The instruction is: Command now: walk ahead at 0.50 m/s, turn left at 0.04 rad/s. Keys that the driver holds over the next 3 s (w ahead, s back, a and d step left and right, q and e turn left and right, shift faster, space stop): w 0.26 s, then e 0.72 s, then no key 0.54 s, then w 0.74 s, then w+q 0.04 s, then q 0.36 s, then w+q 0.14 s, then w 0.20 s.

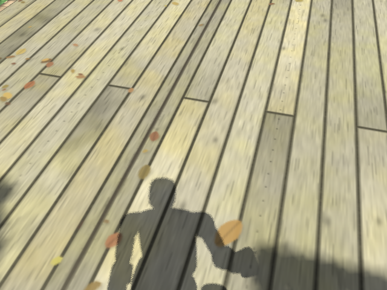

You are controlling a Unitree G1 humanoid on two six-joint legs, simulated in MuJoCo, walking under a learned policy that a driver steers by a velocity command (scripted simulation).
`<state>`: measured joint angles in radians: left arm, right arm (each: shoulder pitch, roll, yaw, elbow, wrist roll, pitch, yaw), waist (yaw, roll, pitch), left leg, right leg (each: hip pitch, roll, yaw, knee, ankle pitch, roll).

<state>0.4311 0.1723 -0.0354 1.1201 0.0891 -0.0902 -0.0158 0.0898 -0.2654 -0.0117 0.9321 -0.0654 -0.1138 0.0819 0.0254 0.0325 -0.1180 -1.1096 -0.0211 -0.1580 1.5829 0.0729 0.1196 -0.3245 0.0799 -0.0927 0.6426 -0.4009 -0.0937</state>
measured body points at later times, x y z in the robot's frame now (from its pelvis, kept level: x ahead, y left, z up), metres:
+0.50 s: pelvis +0.28 +0.05 +0.02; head +0.29 +0.04 +0.47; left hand +0.32 +0.28 -0.12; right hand +0.39 -0.22 -0.10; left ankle +0.35 +0.13 -0.72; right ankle +0.17 -0.08 -0.61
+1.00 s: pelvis +0.36 -0.01 +0.02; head +0.40 -0.05 +0.46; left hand +0.57 +0.22 -0.08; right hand +0.44 -0.32 -0.10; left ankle +0.38 +0.14 -0.64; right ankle +0.39 -0.11 -0.72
